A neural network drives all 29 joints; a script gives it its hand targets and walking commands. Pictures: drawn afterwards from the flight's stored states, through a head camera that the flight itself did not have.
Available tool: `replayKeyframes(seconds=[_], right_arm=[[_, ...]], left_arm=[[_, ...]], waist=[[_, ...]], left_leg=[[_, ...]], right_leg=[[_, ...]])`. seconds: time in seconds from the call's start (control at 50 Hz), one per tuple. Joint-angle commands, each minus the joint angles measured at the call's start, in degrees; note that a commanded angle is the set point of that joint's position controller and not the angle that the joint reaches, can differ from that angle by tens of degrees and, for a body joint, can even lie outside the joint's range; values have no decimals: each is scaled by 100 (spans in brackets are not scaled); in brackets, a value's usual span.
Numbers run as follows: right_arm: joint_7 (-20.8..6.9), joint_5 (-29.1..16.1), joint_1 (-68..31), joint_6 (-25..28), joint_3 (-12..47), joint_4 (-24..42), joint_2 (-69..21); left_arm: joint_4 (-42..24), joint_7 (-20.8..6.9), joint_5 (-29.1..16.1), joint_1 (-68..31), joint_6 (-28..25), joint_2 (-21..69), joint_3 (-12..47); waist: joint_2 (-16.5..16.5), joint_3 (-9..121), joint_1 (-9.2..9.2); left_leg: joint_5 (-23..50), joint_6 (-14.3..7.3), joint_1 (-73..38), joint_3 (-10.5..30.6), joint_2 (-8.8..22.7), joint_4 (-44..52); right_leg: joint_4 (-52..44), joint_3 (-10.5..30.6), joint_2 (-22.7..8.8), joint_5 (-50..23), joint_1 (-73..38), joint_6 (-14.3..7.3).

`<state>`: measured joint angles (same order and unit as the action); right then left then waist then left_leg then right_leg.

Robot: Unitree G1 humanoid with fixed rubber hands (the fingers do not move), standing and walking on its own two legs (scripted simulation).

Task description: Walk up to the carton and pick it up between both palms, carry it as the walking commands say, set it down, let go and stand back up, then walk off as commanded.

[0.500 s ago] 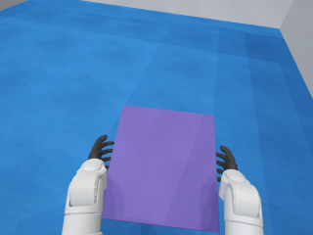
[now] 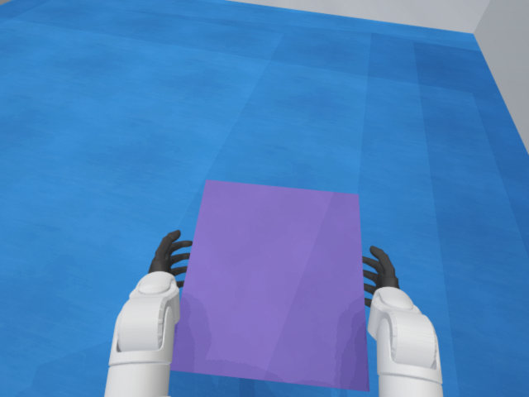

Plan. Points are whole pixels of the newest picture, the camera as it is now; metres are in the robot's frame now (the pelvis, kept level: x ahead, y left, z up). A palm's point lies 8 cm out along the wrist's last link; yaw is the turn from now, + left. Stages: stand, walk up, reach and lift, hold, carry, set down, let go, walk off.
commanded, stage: carry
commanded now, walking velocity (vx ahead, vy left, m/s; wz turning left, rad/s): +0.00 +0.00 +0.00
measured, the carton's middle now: (270, 291) +0.32 +0.00 -0.07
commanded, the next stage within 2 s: none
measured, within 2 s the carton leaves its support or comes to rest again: neither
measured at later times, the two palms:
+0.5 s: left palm (152, 294) +0.25 +0.17 +0.04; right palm (381, 308) +0.25 -0.15 +0.04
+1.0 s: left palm (144, 301) +0.24 +0.18 +0.04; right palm (378, 314) +0.24 -0.15 +0.04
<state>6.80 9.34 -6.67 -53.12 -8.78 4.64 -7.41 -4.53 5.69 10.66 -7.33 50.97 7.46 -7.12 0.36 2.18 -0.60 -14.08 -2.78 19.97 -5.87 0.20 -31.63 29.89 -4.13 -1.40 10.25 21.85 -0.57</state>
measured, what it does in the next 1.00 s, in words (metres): stands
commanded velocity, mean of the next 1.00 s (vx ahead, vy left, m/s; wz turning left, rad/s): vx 0.00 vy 0.00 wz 0.00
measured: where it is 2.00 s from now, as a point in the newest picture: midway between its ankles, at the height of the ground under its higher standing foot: outside the picture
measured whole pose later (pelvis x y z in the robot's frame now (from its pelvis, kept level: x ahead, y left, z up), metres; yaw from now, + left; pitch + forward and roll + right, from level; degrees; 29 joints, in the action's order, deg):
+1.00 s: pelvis -0.03 +0.01 +0.00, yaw +0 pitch +1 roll +0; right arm 5.6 9.8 -6.1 -50.3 -8.5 1.9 -7.3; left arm -2.8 5.2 10.8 -6.0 48.6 7.3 -7.4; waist 0.9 4.7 -0.6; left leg -12.2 -4.1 21.8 -6.7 -0.7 -32.4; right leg 30.7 -3.5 -2.7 8.4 23.6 0.5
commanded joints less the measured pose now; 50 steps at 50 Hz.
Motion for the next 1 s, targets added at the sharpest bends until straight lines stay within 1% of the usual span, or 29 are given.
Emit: replayKeyframes(seconds=[0.0,0.02,0.04,0.08,0.12,0.16,0.18,0.2,0.22,0.28,0.3,0.32,0.4,0.42,0.46,0.54,0.58,0.6,0.64,0.66,0.7,0.74,0.76,0.84,0.86,0.9,0.92,0.96,0.98], right_arm=[[-1710,-1194,-2697,586,3030,-622,-4128],[-1617,-2131,-3153,587,4186,1388,-5137],[-1696,-1395,-2937,697,3333,18,-4191],[-1697,-1798,-3082,812,3818,1021,-4799],[-1795,-1239,-2633,780,3360,-568,-4534],[-1569,-2561,-3884,655,4655,2920,-5419],[-1685,-1226,-3090,671,3293,910,-4215],[-1636,-1536,-3416,692,3317,181,-4195],[-1502,-2362,-3463,482,4501,2191,-5157],[-1590,-1419,-2610,473,3486,31,-4311],[-1568,-2154,-3100,439,4404,1993,-5238],[-1642,-1218,-2489,497,3249,-17,-4191],[-1731,-1496,-2864,625,3529,226,-4607],[-1605,-2129,-3580,632,4034,1916,-4880],[-1699,-1423,-3350,781,3337,195,-4241],[-1573,-1975,-3280,757,3739,1290,-4727],[-1655,-1392,-2763,846,3312,-40,-4414],[-1522,-2137,-3398,772,3991,1889,-4872],[-1609,-1624,-3226,875,3473,545,-4457],[-1428,-2394,-3631,800,4095,2556,-4892],[-1558,-1240,-2355,691,3168,-164,-4011],[-1438,-2072,-2841,633,3884,1723,-4698],[-1614,-1062,-2417,740,2941,-288,-3759],[-1655,-1326,-2962,941,3350,98,-4047],[-1505,-2077,-3457,853,4024,1861,-4665],[-1611,-1553,-3065,787,3450,253,-4465],[-1550,-2289,-3518,620,4270,1925,-5192],[-1624,-1023,-2315,544,3004,-1059,-4019],[-1486,-2020,-3199,569,3753,951,-4589]], left_arm=[[887,-1591,-1158,-2310,-416,4136,2667],[-1124,-1506,-2136,-2592,-422,5162,3737],[547,-1591,-1318,-2201,-508,4281,2820],[-700,-1620,-1891,-2668,-649,4865,3456],[442,-1690,-1378,-2778,-702,4392,3054],[-2214,-1467,-2477,-3093,-476,5571,4089],[-204,-1617,-1126,-2312,-499,4308,2683],[481,-1577,-1359,-2500,-525,4304,2636],[-1503,-1380,-2128,-2458,-316,5288,3735],[325,-1451,-1346,-2148,-334,4360,2929],[-1685,-1448,-2218,-2938,-280,5209,4041],[325,-1549,-1300,-2235,-322,4193,2928],[-53,-1575,-1495,-2585,-499,4562,3225],[-1368,-1440,-2038,-2880,-467,5017,3552],[456,-1590,-1377,-2586,-587,4433,2869],[-1282,-1435,-2037,-3146,-634,4710,3477],[178,-1528,-1572,-2597,-704,4499,3070],[-1519,-1395,-2246,-3020,-622,5038,3656],[-338,-1441,-1638,-2908,-709,4543,3217],[-2348,-1250,-2453,-3295,-622,5036,3841],[409,-1410,-1293,-2031,-518,4071,2907],[-1542,-1258,-2104,-2494,-443,4735,3616],[468,-1448,-1087,-2047,-532,3838,2668],[297,-1557,-1285,-2360,-764,4123,2877],[-1328,-1415,-2046,-2770,-677,4758,3461],[-9,-1526,-1572,-2622,-607,4523,3102],[-1800,-1372,-2239,-3146,-473,5182,3894],[945,-1463,-1008,-2236,-412,3913,2660],[-1065,-1306,-1993,-2990,-426,4565,3416]], waist=[[-204,2492,14],[255,2544,27],[-98,2471,14],[128,2234,53],[130,1811,39],[225,1705,25],[192,1566,7],[169,1551,10],[36,1710,19],[-6,1990,3],[-53,2089,0],[-40,2189,1],[-90,1891,12],[131,1819,-3],[-9,1848,-3],[-169,1743,1],[-51,2051,19],[50,2127,-11],[-277,2349,-29],[-196,2322,5],[-218,2705,18],[-78,2519,13],[-113,2442,4],[235,1794,13],[301,1590,15],[-364,1525,7],[-227,1437,10],[-374,1366,-21],[-532,1755,-25]], left_leg=[[898,44,-844,628,637,312],[1047,67,-912,581,624,260],[970,81,-905,507,628,222],[768,62,-668,644,664,294],[427,84,-314,667,594,361],[252,-21,-301,744,677,552],[-39,-16,-125,858,709,739],[-570,7,-98,912,787,865],[-284,-35,-292,933,750,846],[252,-1,-432,800,763,663],[388,-8,-303,721,690,549],[244,23,-471,624,625,428],[-207,-3,-137,809,669,703],[-67,4,-146,816,685,777],[77,-12,-196,841,727,786],[-599,-14,-144,850,746,748],[-427,-24,-109,920,698,808],[-437,-70,-201,969,767,837],[307,15,-324,867,798,847],[947,-105,-460,986,963,686],[1185,-80,-939,704,855,401],[1495,-57,-789,672,807,347],[1098,-39,-717,728,807,362],[318,7,-226,754,764,563],[-152,4,-33,819,764,692],[-754,45,35,942,781,1026],[-1000,-17,254,1055,821,1117],[-1460,-117,394,1145,943,1332],[-1296,-33,130,1050,909,1192]], right_leg=[[-156,552,-536,-1139,-1195,-21],[-157,560,-520,-1507,-1291,-46],[-162,565,-562,-1535,-1236,-49],[-211,584,-578,-1298,-1259,-44],[-330,724,-591,-698,-953,-85],[-343,617,-529,-370,-768,-11],[-362,544,-417,1,-684,-6],[-422,523,-438,573,-729,17],[-381,522,-350,396,-664,-46],[-315,578,-494,-266,-852,-25],[-377,649,-571,-446,-1057,-62],[-435,825,-645,-496,-993,-38],[-466,627,-541,229,-802,-7],[-368,571,-484,9,-702,10],[-299,617,-498,-78,-783,-28],[-435,568,-471,448,-625,41],[-333,533,-443,399,-766,55],[-243,474,-401,213,-822,48],[14,299,-386,-203,-999,30],[134,244,-356,-623,-874,-5],[-95,410,-501,-816,-880,28],[-20,414,-510,-1237,-1019,68],[-116,451,-534,-895,-939,23],[-260,557,-576,-398,-820,-42],[-293,460,-470,60,-607,37],[-241,526,-404,445,-530,10],[-192,320,-288,524,-428,2],[-193,425,-260,592,-481,-54],[-235,413,-308,460,-562,-41]])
